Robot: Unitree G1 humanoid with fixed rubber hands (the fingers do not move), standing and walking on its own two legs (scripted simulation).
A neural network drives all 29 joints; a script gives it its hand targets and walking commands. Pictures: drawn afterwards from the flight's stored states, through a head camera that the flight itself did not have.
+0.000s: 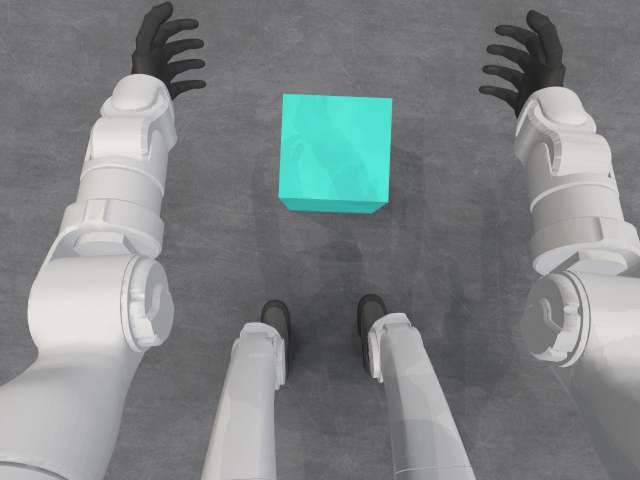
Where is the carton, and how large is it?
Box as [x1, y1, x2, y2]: [279, 94, 391, 213]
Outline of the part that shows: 283,94 279,198 291,210 371,213 387,202 391,98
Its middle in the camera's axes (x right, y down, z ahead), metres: +0.03 -0.18 +0.86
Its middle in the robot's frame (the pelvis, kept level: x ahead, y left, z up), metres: +0.54 -0.04 -0.54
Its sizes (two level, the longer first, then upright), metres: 0.210 0.200 0.250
